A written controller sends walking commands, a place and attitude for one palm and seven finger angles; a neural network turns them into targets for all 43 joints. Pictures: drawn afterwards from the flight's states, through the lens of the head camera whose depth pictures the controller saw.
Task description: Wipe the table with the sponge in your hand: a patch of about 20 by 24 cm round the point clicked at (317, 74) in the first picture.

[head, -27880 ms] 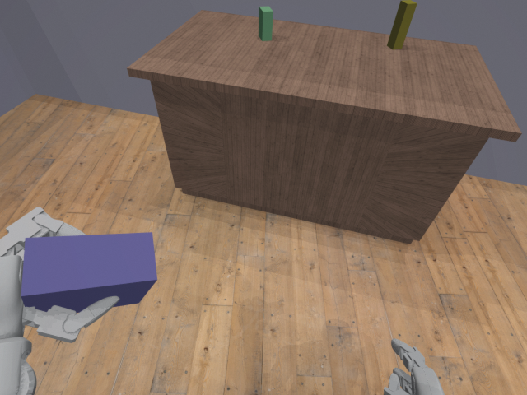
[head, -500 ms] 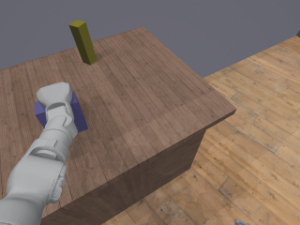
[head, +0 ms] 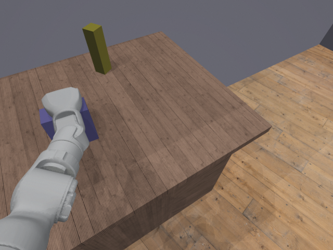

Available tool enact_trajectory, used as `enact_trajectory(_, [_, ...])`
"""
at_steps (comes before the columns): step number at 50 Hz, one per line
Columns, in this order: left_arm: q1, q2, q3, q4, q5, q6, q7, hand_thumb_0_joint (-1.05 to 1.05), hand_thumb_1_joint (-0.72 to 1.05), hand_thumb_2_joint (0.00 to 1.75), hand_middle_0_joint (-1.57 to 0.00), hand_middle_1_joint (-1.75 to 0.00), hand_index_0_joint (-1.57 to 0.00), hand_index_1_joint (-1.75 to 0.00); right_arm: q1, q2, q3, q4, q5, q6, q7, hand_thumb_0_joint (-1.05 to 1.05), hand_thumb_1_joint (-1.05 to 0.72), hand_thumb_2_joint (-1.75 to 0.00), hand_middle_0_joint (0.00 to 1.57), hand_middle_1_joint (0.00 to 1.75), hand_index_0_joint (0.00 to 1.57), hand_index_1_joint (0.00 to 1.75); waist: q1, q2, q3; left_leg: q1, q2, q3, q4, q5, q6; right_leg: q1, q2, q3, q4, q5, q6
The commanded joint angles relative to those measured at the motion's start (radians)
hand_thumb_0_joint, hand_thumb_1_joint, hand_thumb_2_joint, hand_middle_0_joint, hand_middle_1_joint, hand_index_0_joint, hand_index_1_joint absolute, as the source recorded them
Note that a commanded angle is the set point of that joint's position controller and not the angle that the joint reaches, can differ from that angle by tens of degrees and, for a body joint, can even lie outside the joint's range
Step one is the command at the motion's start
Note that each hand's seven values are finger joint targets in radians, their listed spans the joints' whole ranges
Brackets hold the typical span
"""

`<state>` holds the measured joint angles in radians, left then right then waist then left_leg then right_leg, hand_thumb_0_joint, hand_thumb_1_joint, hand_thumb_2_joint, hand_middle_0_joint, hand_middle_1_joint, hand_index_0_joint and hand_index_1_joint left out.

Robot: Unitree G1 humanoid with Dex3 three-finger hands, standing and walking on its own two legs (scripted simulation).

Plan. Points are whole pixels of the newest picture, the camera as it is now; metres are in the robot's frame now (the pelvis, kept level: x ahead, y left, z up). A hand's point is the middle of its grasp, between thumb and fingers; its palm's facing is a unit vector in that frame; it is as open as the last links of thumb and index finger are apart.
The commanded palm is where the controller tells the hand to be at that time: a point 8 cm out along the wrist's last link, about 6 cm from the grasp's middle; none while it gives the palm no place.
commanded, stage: wipe back along the third lane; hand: left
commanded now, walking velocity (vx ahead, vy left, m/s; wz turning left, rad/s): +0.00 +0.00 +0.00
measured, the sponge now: (73, 129) +0.44 +0.26 +0.01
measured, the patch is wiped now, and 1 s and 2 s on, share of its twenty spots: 1.00 1.00 1.00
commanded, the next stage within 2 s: slide back across to the middle lane in 1.50 s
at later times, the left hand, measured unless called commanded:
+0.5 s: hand (72, 129) +0.40 +0.24 +0.05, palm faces -0.03 -0.03 -1.00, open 9.6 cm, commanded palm +0.36 +0.21 +0.09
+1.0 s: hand (81, 148) +0.35 +0.21 +0.06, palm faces -0.01 -0.06 -1.00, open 9.6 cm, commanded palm +0.30 +0.18 +0.09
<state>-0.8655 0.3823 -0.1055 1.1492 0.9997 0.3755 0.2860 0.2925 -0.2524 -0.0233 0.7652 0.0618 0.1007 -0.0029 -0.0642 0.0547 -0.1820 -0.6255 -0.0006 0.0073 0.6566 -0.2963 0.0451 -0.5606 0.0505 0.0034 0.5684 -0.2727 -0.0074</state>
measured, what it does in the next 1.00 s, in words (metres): stands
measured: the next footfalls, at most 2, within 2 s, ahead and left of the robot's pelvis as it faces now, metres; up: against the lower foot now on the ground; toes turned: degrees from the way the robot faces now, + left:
none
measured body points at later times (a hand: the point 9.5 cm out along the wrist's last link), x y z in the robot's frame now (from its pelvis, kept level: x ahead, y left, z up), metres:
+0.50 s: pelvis +0.02 +0.01 +0.01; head +0.03 +0.01 +0.46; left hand +0.40 +0.24 +0.11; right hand +0.23 -0.20 -0.09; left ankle +0.00 +0.09 -0.72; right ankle -0.01 -0.12 -0.72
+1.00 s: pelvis +0.02 -0.02 +0.01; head +0.01 -0.04 +0.46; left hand +0.34 +0.21 +0.11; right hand +0.25 -0.22 -0.08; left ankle +0.00 +0.09 -0.72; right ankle -0.01 -0.12 -0.72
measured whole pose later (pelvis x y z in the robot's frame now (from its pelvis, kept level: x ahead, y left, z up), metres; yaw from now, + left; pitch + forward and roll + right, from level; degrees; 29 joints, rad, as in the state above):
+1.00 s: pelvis +0.02 -0.02 +0.01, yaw +2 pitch +4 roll -1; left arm -0.37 0.22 -0.36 0.48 0.96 0.65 0.21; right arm 0.03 -0.26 0.03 0.67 0.10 0.23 0.03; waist 0.06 0.06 -0.13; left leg -0.32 -0.02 -0.02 0.53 -0.29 0.03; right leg -0.26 0.03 -0.02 0.49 -0.30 -0.03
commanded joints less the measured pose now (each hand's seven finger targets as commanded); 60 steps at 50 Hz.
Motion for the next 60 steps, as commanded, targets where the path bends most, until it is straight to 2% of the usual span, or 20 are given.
enact_trajectory(1, [-0.176, 0.044, -0.029, -0.082, -0.022, 0.023, 0.008, 0.0, 0.1, 1.3, -1.2, -1.6, -1.2, -1.6, -0.069, -0.137, -0.04, -0.114, 0.002, -0.033, 0.005, 0.0, -0.9, -0.9, 0.2, 0.3, 0.2, 0.3, 0.024, -0.059, -0.233, 0.255, 0.028, -0.043, -0.087, 0.285, -0.007, 0.121, 0.001, -0.043, -0.058, 0.24, -0.044])
enact_trajectory(4, [-0.135, 0.007, -0.057, -0.116, -0.03, 0.061, 0.015, 0.0, 0.1, 1.3, -1.2, -1.6, -1.2, -1.6, -0.096, -0.133, -0.038, -0.121, 0.005, -0.022, 0.014, 0.0, -0.9, -0.9, 0.2, 0.3, 0.2, 0.3, 0.038, -0.045, -0.219, 0.292, 0.03, -0.05, -0.101, 0.289, -0.013, 0.12, 0.005, -0.053, -0.067, 0.21, -0.049])
enact_trajectory(5, [-0.137, -0.03, -0.082, -0.126, -0.038, 0.074, 0.015, 0.0, 0.1, 1.3, -1.2, -1.6, -1.2, -1.6, -0.113, -0.13, -0.036, -0.124, 0.007, -0.019, 0.017, 0.0, -0.9, -0.9, 0.2, 0.3, 0.2, 0.3, 0.033, -0.048, -0.202, 0.301, 0.032, -0.049, -0.107, 0.282, -0.014, 0.113, 0.006, -0.056, -0.072, 0.2, -0.048])
enact_trajectory(7, [-0.088, -0.069, -0.094, -0.158, -0.056, 0.092, 0.016, 0.0, 0.1, 1.3, -1.2, -1.6, -1.2, -1.6, -0.131, -0.127, -0.038, -0.129, 0.006, -0.017, 0.02, 0.0, -0.9, -0.9, 0.2, 0.3, 0.2, 0.3, 0.048, -0.037, -0.213, 0.342, 0.035, -0.059, -0.109, 0.333, -0.017, 0.123, 0.008, -0.061, -0.069, 0.218, -0.054])
enact_trajectory(10, [-0.051, -0.07, -0.088, -0.206, -0.077, 0.135, 0.012, 0.0, 0.1, 1.3, -1.2, -1.6, -1.2, -1.6, -0.174, -0.126, -0.03, -0.145, 0.01, 0.0, 0.023, 0.0, -0.9, -0.9, 0.2, 0.3, 0.2, 0.3, 0.059, -0.085, -0.211, 0.345, 0.031, -0.058, -0.124, 0.332, -0.021, 0.171, 0.004, -0.061, -0.081, 0.242, -0.054])
enact_trajectory(11, [-0.059, -0.1, -0.102, -0.227, -0.089, 0.14, 0.007, 0.0, 0.1, 1.3, -1.2, -1.6, -1.2, -1.6, -0.197, -0.12, -0.029, -0.151, 0.013, 0.0, 0.019, 0.0, -0.9, -0.9, 0.2, 0.3, 0.2, 0.3, 0.056, -0.098, -0.208, 0.35, 0.034, -0.062, -0.129, 0.35, -0.019, 0.179, 0.002, -0.062, -0.081, 0.256, -0.054])
enact_trajectory(12, [-0.021, -0.077, -0.088, -0.235, -0.088, 0.154, 0.006, 0.0, 0.1, 1.3, -1.2, -1.6, -1.2, -1.6, -0.198, -0.127, -0.028, -0.151, 0.011, 0.007, 0.02, 0.0, -0.9, -0.9, 0.2, 0.3, 0.2, 0.3, 0.065, -0.105, -0.201, 0.357, 0.029, -0.061, -0.131, 0.342, -0.019, 0.191, 0.002, -0.061, -0.088, 0.257, -0.054])
enact_trajectory(14, [-0.024, -0.084, -0.105, -0.259, -0.082, 0.179, -0.003, 0.0, 0.1, 1.3, -1.2, -1.6, -1.2, -1.6, -0.223, -0.124, -0.021, -0.158, 0.013, 0.018, 0.017, 0.0, -0.9, -0.9, 0.2, 0.3, 0.2, 0.3, 0.063, -0.111, -0.183, 0.359, 0.027, -0.06, -0.139, 0.341, -0.023, 0.201, -0.001, -0.062, -0.092, 0.267, -0.055])
enact_trajectory(23, [0.022, -0.176, -0.197, -0.409, -0.068, 0.225, -0.054, 0.0, 0.1, 1.3, -1.2, -1.6, -1.2, -1.6, -0.304, -0.111, -0.01, -0.193, 0.014, 0.055, 0.014, 0.0, -0.9, -0.9, 0.2, 0.3, 0.2, 0.3, 0.072, -0.077, -0.183, 0.435, 0.019, -0.062, -0.137, 0.43, -0.03, 0.236, -0.006, -0.065, -0.096, 0.333, -0.069])
enact_trajectory(26, [0.093, -0.208, -0.216, -0.473, -0.069, 0.223, -0.069, 0.0, 0.1, 1.3, -1.2, -1.6, -1.2, -1.6, -0.326, -0.11, -0.014, -0.211, 0.012, 0.062, 0.023, 0.0, -0.9, -0.9, 0.2, 0.3, 0.2, 0.3, 0.085, -0.096, -0.233, 0.459, 0.019, -0.066, -0.12, 0.518, -0.029, 0.275, -0.008, -0.064, -0.082, 0.404, -0.072])
enact_trajectory(28, [0.134, -0.23, -0.25, -0.501, -0.071, 0.231, -0.076, 0.0, 0.1, 1.3, -1.2, -1.6, -1.2, -1.6, -0.341, -0.109, -0.009, -0.219, 0.013, 0.071, 0.029, 0.0, -0.9, -0.9, 0.2, 0.3, 0.2, 0.3, 0.085, -0.092, -0.213, 0.454, 0.014, -0.06, -0.115, 0.507, -0.026, 0.28, -0.01, -0.064, -0.082, 0.419, -0.072])
enact_trajectory(31, [0.189, -0.204, -0.227, -0.553, -0.076, 0.235, -0.082, 0.0, 0.1, 1.3, -1.2, -1.6, -1.2, -1.6, -0.367, -0.113, -0.007, -0.229, 0.016, 0.078, 0.033, 0.0, -0.9, -0.9, 0.2, 0.3, 0.2, 0.3, 0.095, -0.119, -0.213, 0.439, 0.011, -0.055, -0.116, 0.518, -0.022, 0.324, -0.015, -0.057, -0.076, 0.473, -0.073])
enact_trajectory(33, [0.227, -0.244, -0.276, -0.595, -0.078, 0.243, -0.088, 0.0, 0.1, 1.3, -1.2, -1.6, -1.2, -1.6, -0.38, -0.109, -0.003, -0.237, 0.017, 0.082, 0.038, 0.0, -0.9, -0.9, 0.2, 0.3, 0.2, 0.3, 0.093, -0.111, -0.194, 0.442, 0.006, -0.05, -0.111, 0.524, -0.019, 0.327, -0.017, -0.058, -0.076, 0.492, -0.072])
enact_trajectory(35, [0.271, -0.225, -0.261, -0.625, -0.084, 0.253, -0.093, 0.0, 0.1, 1.3, -1.2, -1.6, -1.2, -1.6, -0.395, -0.112, 0.001, -0.243, 0.02, 0.084, 0.042, 0.0, -0.9, -0.9, 0.2, 0.3, 0.2, 0.3, 0.1, -0.13, -0.173, 0.429, 0.004, -0.046, -0.116, 0.507, -0.017, 0.345, -0.018, -0.055, -0.078, 0.511, -0.072])
enact_trajectory(39, [0.33, -0.174, -0.219, -0.678, -0.095, 0.261, -0.095, 0.0, 0.1, 1.3, -1.2, -1.6, -1.2, -1.6, -0.423, -0.115, 0.008, -0.249, 0.023, 0.086, 0.037, 0.0, -0.9, -0.9, 0.2, 0.3, 0.2, 0.3, 0.112, -0.163, -0.147, 0.405, -0.004, -0.035, -0.134, 0.436, -0.015, 0.38, -0.022, -0.045, -0.086, 0.509, -0.07])
enact_trajectory(45, [0.334, -0.169, -0.234, -0.725, -0.087, 0.281, -0.104, 0.0, 0.1, 1.3, -1.2, -1.6, -1.2, -1.6, -0.449, -0.112, 0.015, -0.252, 0.031, 0.082, 0.027, 0.0, -0.9, -0.9, 0.2, 0.3, 0.2, 0.3, 0.109, -0.153, -0.099, 0.396, -0.013, -0.026, -0.16, 0.341, -0.013, 0.369, -0.022, -0.028, -0.112, 0.425, -0.067])
enact_trajectory(46, [0.346, -0.125, -0.187, -0.745, -0.087, 0.279, -0.103, 0.0, 0.1, 1.3, -1.2, -1.6, -1.2, -1.6, -0.453, -0.117, 0.013, -0.254, 0.032, 0.08, 0.026, 0.0, -0.9, -0.9, 0.2, 0.3, 0.2, 0.3, 0.12, -0.146, -0.112, 0.396, -0.012, -0.032, -0.164, 0.337, -0.014, 0.377, -0.02, -0.022, -0.11, 0.416, -0.07])
enact_trajectory(49, [0.328, -0.148, -0.221, -0.732, -0.076, 0.282, -0.108, 0.0, 0.1, 1.3, -1.2, -1.6, -1.2, -1.6, -0.454, -0.113, 0.017, -0.254, 0.034, 0.075, 0.02, 0.0, -0.9, -0.9, 0.2, 0.3, 0.2, 0.3, 0.11, -0.138, -0.094, 0.391, -0.019, -0.023, -0.166, 0.297, -0.012, 0.364, -0.021, -0.017, -0.118, 0.374, -0.067])
enact_trajectory(56, [0.393, -0.138, -0.201, -0.77, -0.085, 0.251, -0.115, 0.0, 0.1, 1.3, -1.2, -1.6, -1.2, -1.6, -0.461, -0.112, 0.013, -0.273, 0.035, 0.06, 0.019, 0.0, -0.9, -0.9, 0.2, 0.3, 0.2, 0.3, 0.122, -0.144, -0.108, 0.378, -0.025, -0.022, -0.167, 0.258, -0.01, 0.376, -0.02, 0.003, -0.124, 0.343, -0.065])
enact_trajectory(60, [0.415, -0.173, -0.243, -0.771, -0.078, 0.248, -0.109, 0.0, 0.1, 1.3, -1.2, -1.6, -1.2, -1.6, -0.464, -0.11, 0.012, -0.272, 0.038, 0.054, 0.022, 0.0, -0.9, -0.9, 0.2, 0.3, 0.2, 0.3, 0.119, -0.145, -0.071, 0.375, -0.026, -0.022, -0.169, 0.22, -0.009, 0.341, -0.017, 0.004, -0.132, 0.282, -0.063])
